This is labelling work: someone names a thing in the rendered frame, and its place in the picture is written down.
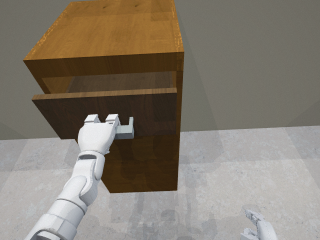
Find drawer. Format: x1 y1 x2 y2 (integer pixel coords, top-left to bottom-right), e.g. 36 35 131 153
31 71 177 140

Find handle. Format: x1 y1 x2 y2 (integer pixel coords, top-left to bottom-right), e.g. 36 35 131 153
114 117 134 140

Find robot right hand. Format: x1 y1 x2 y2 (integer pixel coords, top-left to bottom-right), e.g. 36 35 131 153
240 209 279 240

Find robot left hand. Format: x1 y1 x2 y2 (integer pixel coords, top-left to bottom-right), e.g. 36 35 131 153
77 114 121 156

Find left robot forearm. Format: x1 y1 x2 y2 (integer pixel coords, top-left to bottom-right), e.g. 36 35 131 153
24 150 105 240

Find cabinet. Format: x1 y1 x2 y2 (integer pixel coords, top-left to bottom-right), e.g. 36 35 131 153
23 0 185 194

